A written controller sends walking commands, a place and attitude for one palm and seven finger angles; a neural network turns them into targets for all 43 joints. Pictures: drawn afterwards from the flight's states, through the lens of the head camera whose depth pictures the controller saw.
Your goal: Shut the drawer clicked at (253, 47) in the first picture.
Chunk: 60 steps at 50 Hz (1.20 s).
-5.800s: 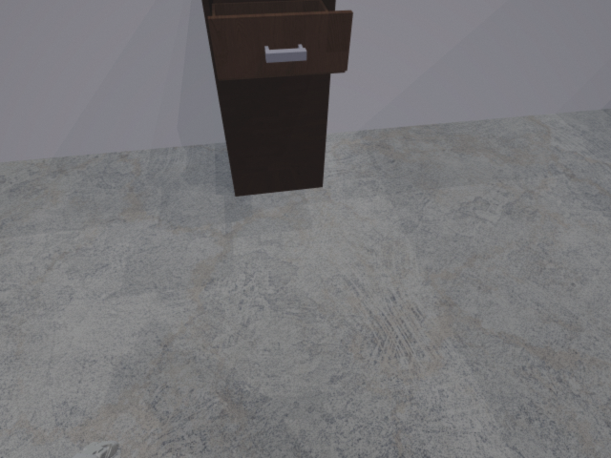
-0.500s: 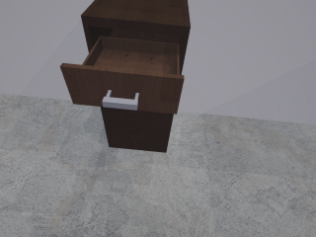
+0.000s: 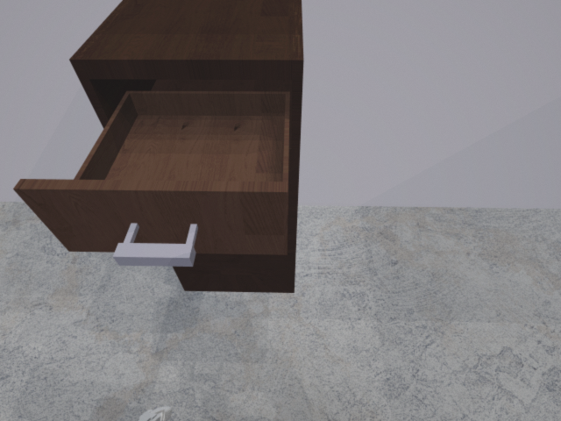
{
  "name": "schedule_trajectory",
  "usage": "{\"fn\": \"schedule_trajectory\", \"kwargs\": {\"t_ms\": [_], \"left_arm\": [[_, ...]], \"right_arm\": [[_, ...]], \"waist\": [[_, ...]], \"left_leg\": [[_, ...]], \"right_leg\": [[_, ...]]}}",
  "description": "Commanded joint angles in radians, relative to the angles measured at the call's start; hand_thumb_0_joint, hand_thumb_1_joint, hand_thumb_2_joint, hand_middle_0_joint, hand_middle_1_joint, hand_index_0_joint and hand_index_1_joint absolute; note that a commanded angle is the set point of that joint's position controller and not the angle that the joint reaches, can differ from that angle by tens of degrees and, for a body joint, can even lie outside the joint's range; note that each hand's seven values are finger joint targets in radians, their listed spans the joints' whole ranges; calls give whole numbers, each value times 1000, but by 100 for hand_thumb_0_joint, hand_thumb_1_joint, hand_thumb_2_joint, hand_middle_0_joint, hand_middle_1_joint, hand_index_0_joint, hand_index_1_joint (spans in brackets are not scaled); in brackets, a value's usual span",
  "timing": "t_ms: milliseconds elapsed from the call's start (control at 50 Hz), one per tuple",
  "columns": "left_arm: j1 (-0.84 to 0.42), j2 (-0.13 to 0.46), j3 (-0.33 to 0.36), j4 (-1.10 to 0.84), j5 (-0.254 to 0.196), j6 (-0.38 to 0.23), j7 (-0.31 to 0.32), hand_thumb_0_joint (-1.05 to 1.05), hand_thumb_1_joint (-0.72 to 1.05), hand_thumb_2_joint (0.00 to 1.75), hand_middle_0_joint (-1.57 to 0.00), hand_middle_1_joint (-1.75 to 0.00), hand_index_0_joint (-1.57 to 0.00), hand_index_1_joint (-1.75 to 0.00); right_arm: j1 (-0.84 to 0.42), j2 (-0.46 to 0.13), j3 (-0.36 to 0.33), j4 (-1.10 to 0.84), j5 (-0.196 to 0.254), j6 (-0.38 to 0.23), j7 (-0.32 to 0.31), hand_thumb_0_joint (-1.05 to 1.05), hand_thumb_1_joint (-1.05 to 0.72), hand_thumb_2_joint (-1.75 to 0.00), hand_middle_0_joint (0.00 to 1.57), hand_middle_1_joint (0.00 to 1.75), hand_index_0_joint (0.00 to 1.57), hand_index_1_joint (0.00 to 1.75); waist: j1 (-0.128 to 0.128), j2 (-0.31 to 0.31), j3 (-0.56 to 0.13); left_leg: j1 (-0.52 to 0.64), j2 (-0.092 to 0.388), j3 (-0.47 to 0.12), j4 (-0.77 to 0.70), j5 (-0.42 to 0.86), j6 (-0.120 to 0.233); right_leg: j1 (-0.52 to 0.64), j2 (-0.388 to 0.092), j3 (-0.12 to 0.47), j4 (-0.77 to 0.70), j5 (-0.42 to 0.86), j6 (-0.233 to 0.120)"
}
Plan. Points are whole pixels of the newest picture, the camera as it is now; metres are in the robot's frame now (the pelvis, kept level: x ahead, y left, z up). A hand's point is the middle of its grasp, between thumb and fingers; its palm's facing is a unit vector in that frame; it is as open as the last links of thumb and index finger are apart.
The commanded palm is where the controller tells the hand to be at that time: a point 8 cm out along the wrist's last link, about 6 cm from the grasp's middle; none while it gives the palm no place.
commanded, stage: come to a stop and stand still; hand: left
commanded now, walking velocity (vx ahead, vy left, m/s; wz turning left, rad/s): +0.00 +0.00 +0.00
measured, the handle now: (159, 242) +0.35 +0.20 +0.05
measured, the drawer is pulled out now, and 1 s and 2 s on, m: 0.29 0.29 0.29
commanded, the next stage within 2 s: look again from close up in 1.12 s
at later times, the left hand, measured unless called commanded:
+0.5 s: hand out of the picture +0.05 +0.20 -0.16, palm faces +0.04 -0.97 -0.25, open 7.4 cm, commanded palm none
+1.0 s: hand out of the picture +0.01 +0.14 -0.16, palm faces +0.03 -0.98 -0.20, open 7.3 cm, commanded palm none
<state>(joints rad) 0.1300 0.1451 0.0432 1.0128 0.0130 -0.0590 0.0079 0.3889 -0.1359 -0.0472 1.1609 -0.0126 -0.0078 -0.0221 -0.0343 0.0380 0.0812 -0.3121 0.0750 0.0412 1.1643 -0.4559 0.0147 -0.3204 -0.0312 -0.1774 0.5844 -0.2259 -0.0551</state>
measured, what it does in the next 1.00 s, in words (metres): steps on the spot: left foot, then right foot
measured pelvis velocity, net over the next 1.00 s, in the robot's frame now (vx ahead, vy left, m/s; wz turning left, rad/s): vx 0.00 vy -0.04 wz -0.02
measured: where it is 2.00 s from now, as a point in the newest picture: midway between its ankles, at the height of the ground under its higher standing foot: outside the picture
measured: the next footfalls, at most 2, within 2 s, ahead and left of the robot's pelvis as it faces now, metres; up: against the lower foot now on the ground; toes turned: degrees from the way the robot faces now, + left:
left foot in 0.22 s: +0.14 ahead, +0.14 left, +0.00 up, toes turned +5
right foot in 0.56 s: +0.04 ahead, -0.12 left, +0.00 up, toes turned -5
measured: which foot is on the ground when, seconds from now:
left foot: up 0.00-0.20, down 0.22-0.56, up 0.58-0.76, down 0.78-1.00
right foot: down 0.00-0.26, up 0.28-0.54, down 0.56-1.00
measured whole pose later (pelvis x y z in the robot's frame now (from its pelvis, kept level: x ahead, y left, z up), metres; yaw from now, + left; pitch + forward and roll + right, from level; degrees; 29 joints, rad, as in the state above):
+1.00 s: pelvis +0.00 -0.04 +0.02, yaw -1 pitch -2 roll +0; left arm 0.24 0.15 0.02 1.12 0.00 0.01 0.03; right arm 0.31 -0.13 -0.01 1.18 -0.02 0.02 -0.03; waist 0.00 0.01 0.05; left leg -0.17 0.07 0.01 0.41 -0.20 -0.06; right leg -0.17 0.03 -0.09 0.43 -0.22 -0.06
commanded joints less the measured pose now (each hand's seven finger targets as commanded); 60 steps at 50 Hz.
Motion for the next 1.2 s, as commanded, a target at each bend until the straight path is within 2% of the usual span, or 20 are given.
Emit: {"fn": "schedule_trajectory", "kwargs": {"t_ms": [0,100,160,200,240,280,340,380,440,480,500,520,540,560,640,700,780,800,960,1180], "left_arm": [[95,111,15,1,9,1,21,0,90,90,-20,-30,-20,-30],[104,119,6,5,8,24,26,0,90,90,-20,-30,-20,-30],[105,139,11,9,-1,44,30,0,90,90,-20,-30,-20,-30],[163,101,8,-1,-4,62,29,0,90,90,-20,-30,-20,-30],[183,93,6,3,-6,78,32,0,90,90,-20,-30,-20,-30],[191,105,9,7,-3,88,28,0,90,90,-20,-30,-20,-30],[204,94,14,5,1,88,29,0,90,90,-20,-30,-20,-30],[196,90,14,-3,1,86,27,0,90,90,-20,-30,-20,-30],[206,76,12,-12,1,84,28,0,90,90,-20,-30,-20,-30],[262,81,9,8,3,76,29,0,90,90,-20,-30,-20,-30],[288,95,9,15,9,69,31,0,90,90,-20,-30,-20,-30],[256,158,14,9,17,64,33,0,90,90,-20,-30,-20,-30],[195,204,15,-9,13,63,30,0,90,90,-20,-30,-20,-30],[170,205,18,-21,13,59,29,0,90,90,-20,-30,-20,-30],[98,156,5,-13,9,56,28,0,90,90,-20,-30,-20,-30],[133,143,2,12,2,50,29,0,90,90,-20,-30,-20,-30],[176,106,-6,49,-8,45,25,0,90,90,-20,-30,-20,-30],[169,116,-5,63,-10,50,25,0,90,90,-20,-30,-20,-30],[160,118,-3,79,-7,58,24,0,90,90,-20,-30,-20,-30],[210,83,-5,88,-6,51,24,0,90,90,-20,-30,-20,-30]], "right_arm": [[51,-9,-1,-73,-8,-2,9,0,-90,-90,20,30,20,30],[-13,1,22,-88,1,8,4,0,-90,-90,20,30,20,30],[-23,-45,11,-87,4,7,1,0,-90,-90,20,30,20,30],[-66,-132,-2,-120,-1,-5,-5,0,-90,-90,20,30,20,30],[-140,-168,-8,-146,-2,-1,-15,0,-90,-90,20,30,20,30],[-173,-172,-12,-161,-4,0,-25,0,-90,-90,20,30,20,30],[-195,-193,-28,-177,-9,10,-28,0,-90,-90,20,30,20,30],[-196,-200,-36,-182,-7,14,-25,0,-90,-90,20,30,20,30],[-196,-203,-44,-180,-8,20,-18,0,-90,-90,20,30,20,30],[-213,-192,-44,-178,-1,21,-12,0,-90,-90,20,30,20,30],[-220,-171,-41,-180,6,22,-8,0,-90,-90,20,30,20,30],[-214,-114,-35,-191,14,25,-2,0,-90,-90,20,30,20,30],[-235,-77,-21,-206,13,34,9,0,-90,-90,20,30,20,30],[-279,-86,-21,-209,5,49,8,0,-90,-90,20,30,20,30],[-188,-76,-12,-135,4,45,6,0,-90,-90,20,30,20,30],[-151,-65,2,-103,3,29,-1,0,-90,-90,20,30,20,30],[-116,-99,17,-60,-1,2,-20,0,-90,-90,20,30,20,30],[-116,-95,19,-49,1,-1,-18,0,-90,-90,20,30,20,30],[-44,-66,23,-23,-7,18,-11,0,-90,-90,20,30,20,30],[20,-44,26,-20,-3,6,-16,0,-90,-90,20,30,20,30]], "waist": [[-1,-133,-34],[23,-134,-48],[10,-133,-66],[41,68,-52],[53,220,-47],[54,191,-52],[43,119,-140],[31,82,-166],[24,125,-185],[51,96,-179],[63,15,-167],[41,-157,-114],[30,-235,-62],[54,-292,-35],[11,-186,7],[21,-128,-14],[52,-57,-36],[52,36,-69],[38,-61,27],[38,-50,22]], "left_leg": [[-67,63,-4,-104,74,-30],[44,8,29,-451,171,-56],[166,9,25,-690,342,-56],[157,147,-108,-776,636,12],[61,234,-188,-869,720,101],[83,262,-208,-887,773,158],[214,259,-163,-806,886,181],[252,252,-142,-785,889,179],[234,232,-127,-785,800,160],[153,190,-107,-754,634,115],[120,131,-79,-694,499,66],[16,40,-9,-617,281,0],[-6,-27,22,-587,85,-36],[13,-26,-11,-493,11,-35],[35,-26,-25,-437,109,-27],[102,-17,-20,-631,202,-33],[163,62,-82,-776,415,-11],[150,53,-77,-788,425,-13],[111,6,-39,-804,219,-26],[98,13,-46,-817,232,-19]], "right_leg": [[-37,-281,194,-372,152,-105],[-9,-216,160,-314,299,-95],[0,-189,149,-205,247,-46],[-10,-90,111,-104,82,33],[66,-31,69,39,-129,73],[14,-24,127,224,-294,68],[-70,-16,166,329,-306,75],[-80,-11,159,321,-302,82],[-18,-12,135,167,-265,79],[104,-6,118,-46,-100,77],[143,-26,148,-213,22,75],[138,-161,318,-289,96,29],[40,-277,391,-335,68,-46],[-53,-279,418,-370,6,-88],[-37,-191,297,-308,72,-90],[21,-170,268,-258,122,-60],[87,-79,226,-235,134,23],[134,-87,212,-223,145,25],[56,-95,261,-357,-197,17],[57,-78,239,-328,-137,18]]}}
